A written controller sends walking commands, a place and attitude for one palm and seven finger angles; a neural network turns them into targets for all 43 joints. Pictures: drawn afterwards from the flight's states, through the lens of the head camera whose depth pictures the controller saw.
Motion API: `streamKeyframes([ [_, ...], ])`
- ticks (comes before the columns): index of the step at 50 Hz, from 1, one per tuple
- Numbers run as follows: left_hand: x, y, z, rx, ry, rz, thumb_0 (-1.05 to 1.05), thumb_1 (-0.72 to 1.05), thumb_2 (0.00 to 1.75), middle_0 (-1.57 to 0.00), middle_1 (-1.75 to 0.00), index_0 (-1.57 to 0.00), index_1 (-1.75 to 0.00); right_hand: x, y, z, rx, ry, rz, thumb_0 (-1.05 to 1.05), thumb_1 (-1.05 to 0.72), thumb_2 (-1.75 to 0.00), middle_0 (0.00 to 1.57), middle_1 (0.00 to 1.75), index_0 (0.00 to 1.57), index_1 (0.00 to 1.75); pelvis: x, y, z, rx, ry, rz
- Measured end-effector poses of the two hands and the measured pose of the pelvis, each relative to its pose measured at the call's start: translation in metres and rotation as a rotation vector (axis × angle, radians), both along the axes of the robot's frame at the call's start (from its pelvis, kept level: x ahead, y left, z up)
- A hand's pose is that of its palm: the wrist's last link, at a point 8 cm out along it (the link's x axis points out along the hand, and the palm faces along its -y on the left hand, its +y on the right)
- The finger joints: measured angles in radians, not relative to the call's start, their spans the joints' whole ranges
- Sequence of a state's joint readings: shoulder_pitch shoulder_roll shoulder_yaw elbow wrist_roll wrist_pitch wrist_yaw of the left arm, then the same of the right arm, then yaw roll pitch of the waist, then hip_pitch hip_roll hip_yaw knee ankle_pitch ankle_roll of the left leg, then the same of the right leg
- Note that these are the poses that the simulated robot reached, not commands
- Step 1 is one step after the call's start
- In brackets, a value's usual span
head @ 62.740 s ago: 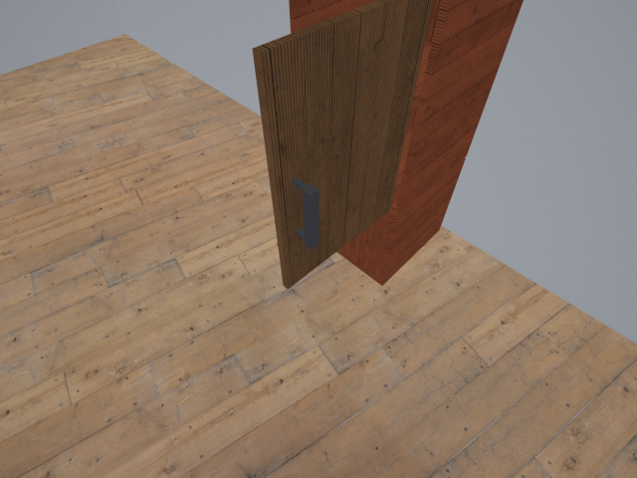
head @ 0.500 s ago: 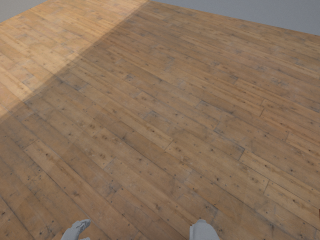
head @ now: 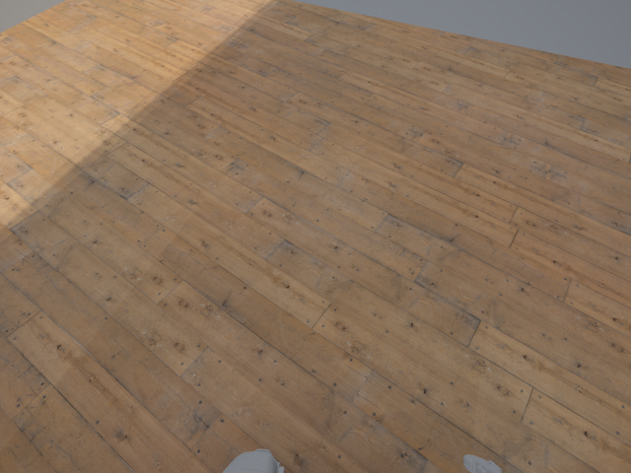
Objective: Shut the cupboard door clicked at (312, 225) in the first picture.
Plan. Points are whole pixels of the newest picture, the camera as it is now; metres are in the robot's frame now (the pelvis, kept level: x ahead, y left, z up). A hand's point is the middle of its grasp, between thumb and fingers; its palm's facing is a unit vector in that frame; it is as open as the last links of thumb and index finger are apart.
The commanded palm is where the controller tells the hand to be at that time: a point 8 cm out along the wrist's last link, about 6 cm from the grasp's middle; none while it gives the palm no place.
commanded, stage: turn to face it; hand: left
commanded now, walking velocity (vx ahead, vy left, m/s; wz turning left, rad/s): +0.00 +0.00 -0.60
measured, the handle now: out of the picture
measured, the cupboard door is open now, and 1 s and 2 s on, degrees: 29 29 29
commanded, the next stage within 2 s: none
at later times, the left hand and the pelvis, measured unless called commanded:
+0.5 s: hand (210, 424) +0.19 +0.18 -0.16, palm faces -0.30 -0.91 -0.28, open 7.4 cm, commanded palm none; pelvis +0.02 +0.00 -0.01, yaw -19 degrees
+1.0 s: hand (239, 395) +0.24 +0.15 -0.17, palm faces -0.55 -0.81 -0.18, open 7.4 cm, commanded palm none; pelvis +0.05 +0.03 +0.00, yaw -36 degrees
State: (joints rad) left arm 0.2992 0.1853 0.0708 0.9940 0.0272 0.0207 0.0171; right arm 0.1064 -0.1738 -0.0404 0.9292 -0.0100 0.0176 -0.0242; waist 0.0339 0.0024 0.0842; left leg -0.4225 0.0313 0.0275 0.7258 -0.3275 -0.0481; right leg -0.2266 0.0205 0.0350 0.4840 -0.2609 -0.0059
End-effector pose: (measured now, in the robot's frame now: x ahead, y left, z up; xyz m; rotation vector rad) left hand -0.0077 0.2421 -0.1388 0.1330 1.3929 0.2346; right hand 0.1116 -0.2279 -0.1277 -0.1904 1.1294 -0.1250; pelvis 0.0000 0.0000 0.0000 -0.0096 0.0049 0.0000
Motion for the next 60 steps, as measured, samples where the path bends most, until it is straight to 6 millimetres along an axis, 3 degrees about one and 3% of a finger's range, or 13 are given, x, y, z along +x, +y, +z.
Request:
streamKeyframes([
  [4,0.013,0.018,-0.018,-0.028,0.017,-0.011,0.0,0.92,0.9,-0.21,-0.3,-0.2,-0.3,0.021,0.015,0.005,-0.03,-0.082,-0.004,0.0,-0.91,-0.9,0.2,0.3,0.2,0.3,0.011,0.018,-0.01,-0.021,-0.009,-0.047],
  [10,0.067,0.034,-0.011,-0.047,-0.048,-0.114,0.0,0.91,0.9,-0.2,-0.3,-0.2,-0.3,0.002,0.019,0.019,-0.06,-0.056,-0.061,0.0,-0.91,-0.9,0.2,0.3,0.21,0.3,0.016,0.028,0.0,-0.031,-0.017,-0.131],
  [18,0.146,0.028,0.006,-0.022,-0.135,-0.288,0.0,0.91,0.9,-0.2,-0.3,-0.2,-0.3,-0.061,-0.004,0.015,-0.069,0.033,-0.244,0.0,-0.91,-0.9,0.2,0.3,0.21,0.3,0.022,0.026,0.004,-0.035,-0.008,-0.238],
  [26,0.214,-0.023,0.013,0.028,-0.252,-0.487,0.0,0.91,0.9,-0.2,-0.3,-0.2,-0.3,-0.142,-0.036,-0.023,-0.029,0.152,-0.43,0.0,-0.91,-0.9,0.2,0.3,0.21,0.3,0.022,0.0,-0.016,0.002,-0.002,-0.35],
  [30,0.22,-0.043,0.02,0.029,-0.253,-0.54,0.0,0.91,0.9,-0.2,-0.3,-0.2,-0.3,-0.16,-0.041,-0.024,-0.022,0.196,-0.488,0.01,-0.91,-0.9,0.2,0.3,0.2,0.3,0.022,-0.002,-0.011,-0.002,-0.001,-0.389],
  [36,0.223,-0.059,0.016,-0.011,-0.206,-0.597,0.0,0.91,0.9,-0.21,-0.3,-0.2,-0.3,-0.153,-0.034,-0.006,-0.019,0.144,-0.536,0.01,-0.91,-0.9,0.2,0.3,0.2,0.3,0.027,-0.001,-0.001,0.016,0.007,-0.458],
  [43,0.243,-0.053,-0.008,-0.075,-0.17,-0.639,0.0,0.9,0.9,-0.21,-0.3,-0.21,-0.3,-0.131,-0.015,0.002,-0.067,0.062,-0.581,0.01,-0.91,-0.9,0.2,0.3,0.2,0.3,0.044,0.019,-0.01,-0.002,0.024,-0.539],
  [46,0.255,-0.049,-0.013,-0.083,-0.148,-0.667,0.0,0.91,0.9,-0.21,-0.3,-0.2,-0.3,-0.131,-0.001,0.007,-0.079,0.054,-0.595,0.0,-0.91,-0.9,0.2,0.3,0.2,0.3,0.047,0.026,-0.009,-0.003,0.015,-0.582],
  [54,0.286,-0.058,0.004,-0.077,-0.143,-0.765,0.0,0.91,0.9,-0.2,-0.3,-0.2,-0.3,-0.159,0.025,0.016,-0.055,0.106,-0.685,0.0,-0.91,-0.9,0.2,0.3,0.21,0.3,0.052,0.029,0.004,-0.03,0.025,-0.68],
  [60,0.302,-0.093,0.011,-0.052,-0.168,-0.875,0.0,0.91,0.9,-0.2,-0.3,-0.2,-0.3,-0.198,0.028,-0.002,-0.008,0.133,-0.796,0.0,-0.9,-0.9,0.2,0.3,0.21,0.3,0.046,0.019,-0.001,-0.018,0.024,-0.76],
])
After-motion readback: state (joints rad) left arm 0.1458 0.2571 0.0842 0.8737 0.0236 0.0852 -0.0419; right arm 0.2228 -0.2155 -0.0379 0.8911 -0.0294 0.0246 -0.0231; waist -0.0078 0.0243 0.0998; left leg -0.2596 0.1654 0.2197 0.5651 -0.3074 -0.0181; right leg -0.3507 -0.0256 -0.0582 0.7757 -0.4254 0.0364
